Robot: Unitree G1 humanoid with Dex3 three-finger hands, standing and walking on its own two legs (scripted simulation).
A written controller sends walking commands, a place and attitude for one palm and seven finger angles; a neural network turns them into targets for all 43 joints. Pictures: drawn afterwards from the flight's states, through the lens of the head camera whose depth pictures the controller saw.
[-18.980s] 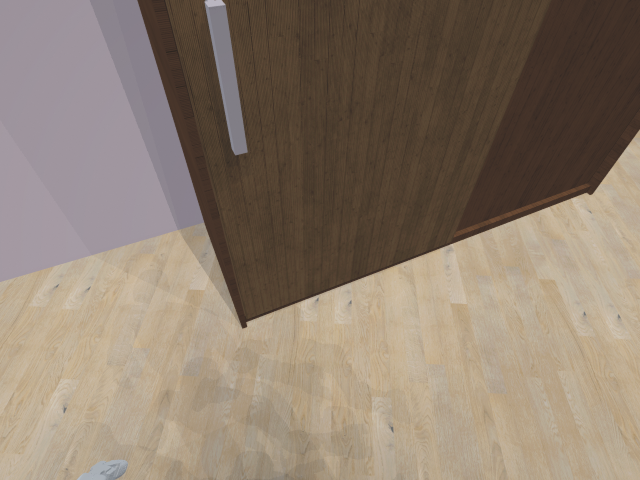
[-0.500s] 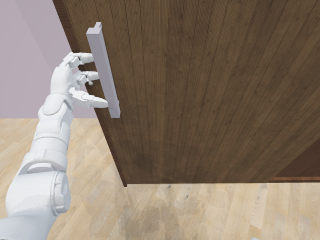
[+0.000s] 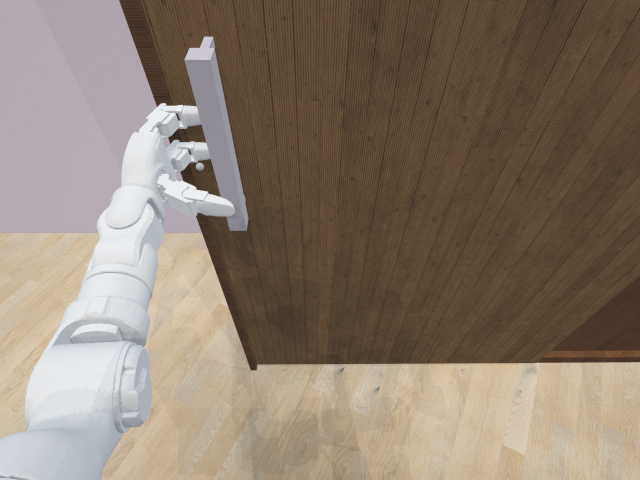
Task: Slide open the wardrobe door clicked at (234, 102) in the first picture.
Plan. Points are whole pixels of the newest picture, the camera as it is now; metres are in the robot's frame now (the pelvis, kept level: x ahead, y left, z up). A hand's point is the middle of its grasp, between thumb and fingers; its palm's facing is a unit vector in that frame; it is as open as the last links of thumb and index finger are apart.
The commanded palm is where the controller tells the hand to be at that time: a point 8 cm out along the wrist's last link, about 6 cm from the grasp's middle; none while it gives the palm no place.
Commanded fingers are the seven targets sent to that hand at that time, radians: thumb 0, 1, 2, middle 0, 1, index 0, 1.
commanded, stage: slide the fingers in behind the handle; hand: left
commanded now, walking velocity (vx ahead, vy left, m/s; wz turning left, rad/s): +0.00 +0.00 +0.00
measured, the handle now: (225, 146) +0.51 +0.13 +0.15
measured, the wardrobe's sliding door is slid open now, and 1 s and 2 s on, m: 0.00 0.00 0.00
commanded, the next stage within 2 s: move the hooked fingers beside the handle in 0.10 s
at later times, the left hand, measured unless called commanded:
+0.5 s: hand (212, 166) +0.46 +0.14 +0.15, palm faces +0.01 -1.00 +0.00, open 13.9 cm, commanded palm +0.43 +0.20 +0.15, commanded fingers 0.00 -0.50 0.30 -0.30 -1.20 -0.30 -1.20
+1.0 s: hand (186, 171) +0.44 +0.17 +0.16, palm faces +0.02 -1.00 +0.00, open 14.0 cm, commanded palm +0.42 +0.22 +0.15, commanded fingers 0.00 -0.50 0.30 -0.30 -1.20 -0.30 -1.20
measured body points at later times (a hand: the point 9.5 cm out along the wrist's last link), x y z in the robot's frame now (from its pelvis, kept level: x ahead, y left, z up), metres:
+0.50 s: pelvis +0.01 -0.01 +0.00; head +0.04 -0.02 +0.45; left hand +0.45 +0.20 +0.16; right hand +0.11 -0.26 -0.11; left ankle +0.02 +0.10 -0.72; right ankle +0.00 -0.11 -0.72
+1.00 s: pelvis +0.01 -0.01 +0.01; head +0.04 -0.02 +0.45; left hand +0.44 +0.22 +0.16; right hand +0.11 -0.27 -0.11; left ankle +0.02 +0.10 -0.72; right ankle +0.00 -0.11 -0.72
